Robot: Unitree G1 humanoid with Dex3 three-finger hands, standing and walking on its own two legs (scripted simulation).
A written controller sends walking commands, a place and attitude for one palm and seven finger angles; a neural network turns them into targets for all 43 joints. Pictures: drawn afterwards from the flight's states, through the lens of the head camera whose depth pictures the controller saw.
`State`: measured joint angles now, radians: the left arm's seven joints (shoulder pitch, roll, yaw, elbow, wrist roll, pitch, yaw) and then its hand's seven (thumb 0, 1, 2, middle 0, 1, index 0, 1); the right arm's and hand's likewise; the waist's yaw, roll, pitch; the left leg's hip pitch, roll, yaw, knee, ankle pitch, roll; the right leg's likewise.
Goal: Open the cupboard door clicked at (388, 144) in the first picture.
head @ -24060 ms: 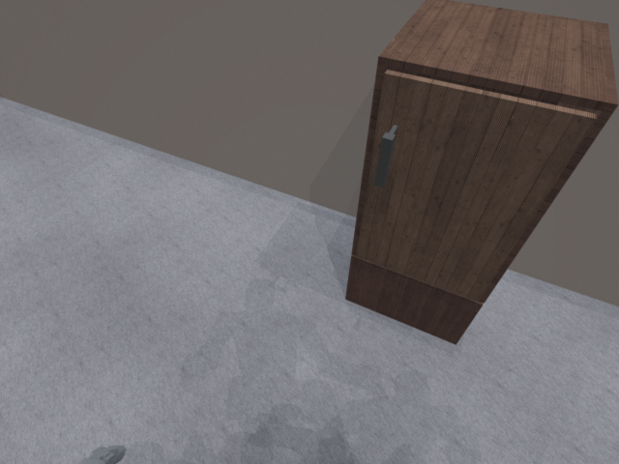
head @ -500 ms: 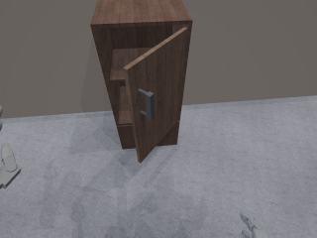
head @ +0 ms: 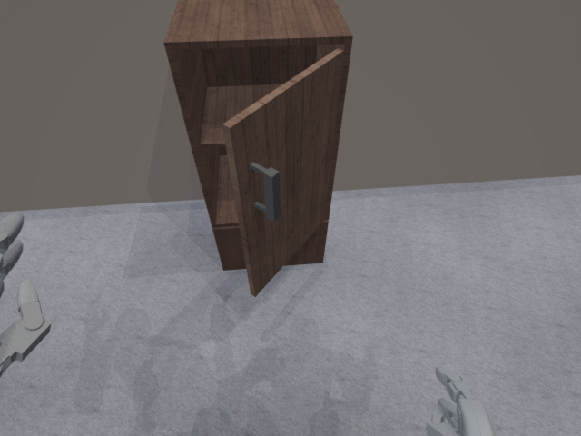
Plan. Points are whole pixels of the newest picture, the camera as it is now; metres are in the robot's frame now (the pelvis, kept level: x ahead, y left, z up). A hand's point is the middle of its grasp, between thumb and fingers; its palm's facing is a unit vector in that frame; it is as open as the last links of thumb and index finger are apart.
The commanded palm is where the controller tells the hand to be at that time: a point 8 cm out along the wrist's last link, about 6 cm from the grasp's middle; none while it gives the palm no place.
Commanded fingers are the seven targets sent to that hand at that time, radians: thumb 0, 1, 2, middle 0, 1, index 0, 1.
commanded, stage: stop stepping back and stand still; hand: left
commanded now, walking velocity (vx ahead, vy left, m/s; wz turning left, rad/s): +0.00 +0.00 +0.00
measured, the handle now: (264, 191) +0.58 +0.10 -0.04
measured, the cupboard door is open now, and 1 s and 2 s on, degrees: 48 48 48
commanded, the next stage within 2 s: let the arm hang, fingers relaxed in 0.62 s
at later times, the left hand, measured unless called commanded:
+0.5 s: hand (6, 335) +0.18 +0.29 +0.15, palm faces +0.38 -0.79 -0.48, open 7.4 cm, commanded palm +0.12 +0.33 +0.17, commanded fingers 0.00 0.90 0.90 -0.20 -0.30 -0.20 -0.30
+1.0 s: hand out of the picture +0.04 +0.20 -0.17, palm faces -0.03 -0.98 -0.20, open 7.4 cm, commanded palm none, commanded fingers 0.00 0.90 0.90 -0.20 -0.30 -0.20 -0.30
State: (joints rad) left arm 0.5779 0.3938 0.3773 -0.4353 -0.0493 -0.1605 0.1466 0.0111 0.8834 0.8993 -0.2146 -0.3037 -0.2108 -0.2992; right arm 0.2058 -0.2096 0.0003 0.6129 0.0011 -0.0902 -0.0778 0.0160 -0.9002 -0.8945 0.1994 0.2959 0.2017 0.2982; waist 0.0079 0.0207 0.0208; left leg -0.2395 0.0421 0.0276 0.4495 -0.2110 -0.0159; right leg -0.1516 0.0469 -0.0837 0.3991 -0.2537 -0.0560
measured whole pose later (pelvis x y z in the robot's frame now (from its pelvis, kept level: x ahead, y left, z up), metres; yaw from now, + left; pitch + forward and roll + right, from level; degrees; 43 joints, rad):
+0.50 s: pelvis -0.02 +0.03 +0.00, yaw +0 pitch +0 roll -1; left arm 0.57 0.40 0.38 -0.45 -0.05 -0.17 0.15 0.01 0.88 0.90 -0.21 -0.30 -0.21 -0.30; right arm 0.22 -0.21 0.01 0.62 -0.01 -0.11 -0.08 0.02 -0.90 -0.89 0.20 0.30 0.20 0.30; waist 0.00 0.02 0.03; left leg -0.25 0.01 0.04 0.40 -0.16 0.02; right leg -0.16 0.01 -0.08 0.35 -0.19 -0.02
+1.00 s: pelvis -0.03 +0.02 -0.01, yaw +1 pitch +0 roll +0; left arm 0.24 0.19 -0.02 0.88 0.02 0.05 0.00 0.01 0.90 0.90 -0.20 -0.30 -0.20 -0.30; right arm 0.15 -0.27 0.01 0.93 -0.03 0.01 0.00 0.01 -0.90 -0.89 0.20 0.30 0.20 0.30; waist -0.02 0.00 0.05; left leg -0.30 -0.01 0.03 0.49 -0.19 0.02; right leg -0.24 -0.01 -0.08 0.51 -0.27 -0.02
